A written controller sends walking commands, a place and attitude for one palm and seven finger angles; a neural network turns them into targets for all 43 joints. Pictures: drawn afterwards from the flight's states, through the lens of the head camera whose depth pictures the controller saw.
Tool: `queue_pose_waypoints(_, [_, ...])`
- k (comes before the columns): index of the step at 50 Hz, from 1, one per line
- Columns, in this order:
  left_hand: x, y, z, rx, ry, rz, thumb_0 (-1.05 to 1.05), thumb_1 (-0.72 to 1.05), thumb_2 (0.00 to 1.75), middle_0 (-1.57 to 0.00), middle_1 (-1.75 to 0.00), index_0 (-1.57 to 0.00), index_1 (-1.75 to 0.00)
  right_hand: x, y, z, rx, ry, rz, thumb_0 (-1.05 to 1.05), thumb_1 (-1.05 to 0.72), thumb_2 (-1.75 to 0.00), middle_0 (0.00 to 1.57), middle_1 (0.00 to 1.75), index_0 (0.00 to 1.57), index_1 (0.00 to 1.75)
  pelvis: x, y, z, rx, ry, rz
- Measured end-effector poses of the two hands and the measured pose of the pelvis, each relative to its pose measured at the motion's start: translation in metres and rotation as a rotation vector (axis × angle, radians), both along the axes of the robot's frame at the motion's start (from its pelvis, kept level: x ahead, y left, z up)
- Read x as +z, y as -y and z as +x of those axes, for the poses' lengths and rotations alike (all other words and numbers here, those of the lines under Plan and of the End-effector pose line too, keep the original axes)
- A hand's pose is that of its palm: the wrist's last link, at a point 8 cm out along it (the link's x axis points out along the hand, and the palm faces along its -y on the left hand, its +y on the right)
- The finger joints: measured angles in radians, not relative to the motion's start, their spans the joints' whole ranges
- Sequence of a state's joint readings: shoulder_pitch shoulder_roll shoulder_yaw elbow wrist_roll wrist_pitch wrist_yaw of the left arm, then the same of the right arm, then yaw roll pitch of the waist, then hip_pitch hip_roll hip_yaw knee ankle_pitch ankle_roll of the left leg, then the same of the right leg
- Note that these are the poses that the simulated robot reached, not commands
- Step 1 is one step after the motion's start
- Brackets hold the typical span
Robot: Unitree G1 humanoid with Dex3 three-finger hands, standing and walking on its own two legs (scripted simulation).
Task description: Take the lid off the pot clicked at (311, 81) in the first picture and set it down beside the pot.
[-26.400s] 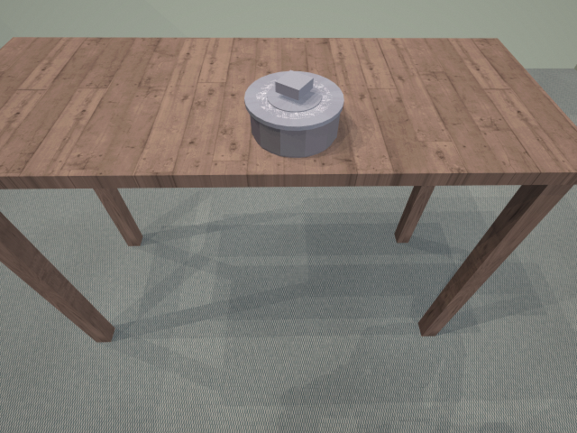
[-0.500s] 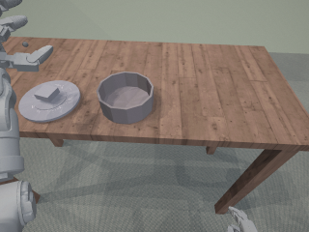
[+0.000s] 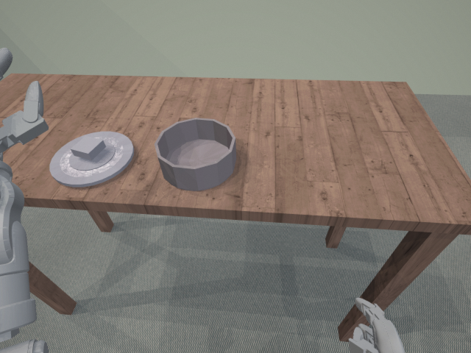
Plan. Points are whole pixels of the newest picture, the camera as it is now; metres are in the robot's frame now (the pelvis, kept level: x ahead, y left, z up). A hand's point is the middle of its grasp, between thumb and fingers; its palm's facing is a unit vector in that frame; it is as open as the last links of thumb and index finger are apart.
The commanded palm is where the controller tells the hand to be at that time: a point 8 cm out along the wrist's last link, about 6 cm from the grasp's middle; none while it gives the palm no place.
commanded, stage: draw the hand back to the body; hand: left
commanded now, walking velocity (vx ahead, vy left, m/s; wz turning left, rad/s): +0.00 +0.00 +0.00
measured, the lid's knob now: (88, 147) +0.47 +0.37 +0.09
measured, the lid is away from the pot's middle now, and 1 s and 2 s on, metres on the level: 0.23 0.23 0.23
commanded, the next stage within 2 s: step back with the hand held close in 1.00 s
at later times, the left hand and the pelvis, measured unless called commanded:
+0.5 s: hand out of the picture +0.22 +0.27 +0.29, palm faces +0.52 -0.84 -0.18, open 7.5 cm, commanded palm +0.17 +0.30 +0.28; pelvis -0.01 +0.01 +0.00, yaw +0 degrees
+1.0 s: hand out of the picture +0.16 +0.26 +0.28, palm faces +0.52 -0.80 -0.28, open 7.4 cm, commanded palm +0.11 +0.30 +0.27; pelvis -0.02 +0.02 +0.00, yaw +1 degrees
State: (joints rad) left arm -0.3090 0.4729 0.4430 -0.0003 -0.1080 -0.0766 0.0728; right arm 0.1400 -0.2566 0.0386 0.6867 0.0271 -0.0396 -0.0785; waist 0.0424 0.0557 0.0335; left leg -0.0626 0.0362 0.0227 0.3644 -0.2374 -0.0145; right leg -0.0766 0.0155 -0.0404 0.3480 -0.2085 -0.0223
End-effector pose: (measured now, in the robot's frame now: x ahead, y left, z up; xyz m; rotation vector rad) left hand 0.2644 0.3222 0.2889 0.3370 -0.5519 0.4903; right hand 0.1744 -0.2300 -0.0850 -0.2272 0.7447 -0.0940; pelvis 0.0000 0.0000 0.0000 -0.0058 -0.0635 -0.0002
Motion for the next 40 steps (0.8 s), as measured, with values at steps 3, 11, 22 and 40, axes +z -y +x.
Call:
queue_pose_waypoints(3, [0.000, 0.002, -0.012, 0.000, 0.012, 0.006, 0.00, 0.57, 0.89, -0.28, -0.41, -0.29, -0.41, 0.002, -0.005, 0.003, 0.011, 0.020, 0.011, 0.01, -0.90, -0.90, 0.20, 0.30, 0.20, 0.30, 0.000, 0.001, -0.002, 0.000, 0.008, 0.000])
queue_pose_waypoints(11, [-0.001, 0.008, -0.040, -0.007, 0.043, 0.011, 0.00, 0.76, 0.89, -0.23, -0.34, -0.24, -0.34, 0.004, -0.015, 0.002, 0.036, 0.040, 0.022, 0.01, -0.90, -0.90, 0.20, 0.30, 0.20, 0.30, 0.001, -0.001, -0.009, 0.004, 0.029, 0.000])
queue_pose_waypoints(22, [-0.004, 0.015, -0.074, -0.028, 0.075, 0.049, 0.01, 0.87, 0.90, -0.21, -0.30, -0.21, -0.30, 0.005, -0.021, -0.007, 0.032, 0.051, 0.017, 0.01, -0.90, -0.90, 0.20, 0.30, 0.20, 0.30, 0.001, -0.006, -0.014, 0.000, 0.045, -0.001])
queue_pose_waypoints(40, [-0.010, 0.025, -0.131, -0.039, 0.069, 0.137, 0.01, 0.89, 0.90, -0.20, -0.30, -0.21, -0.30, 0.014, -0.038, -0.003, 0.072, 0.099, 0.015, 0.01, -0.90, -0.90, 0.20, 0.30, 0.20, 0.30, 0.000, -0.016, -0.018, 0.007, 0.060, -0.005])
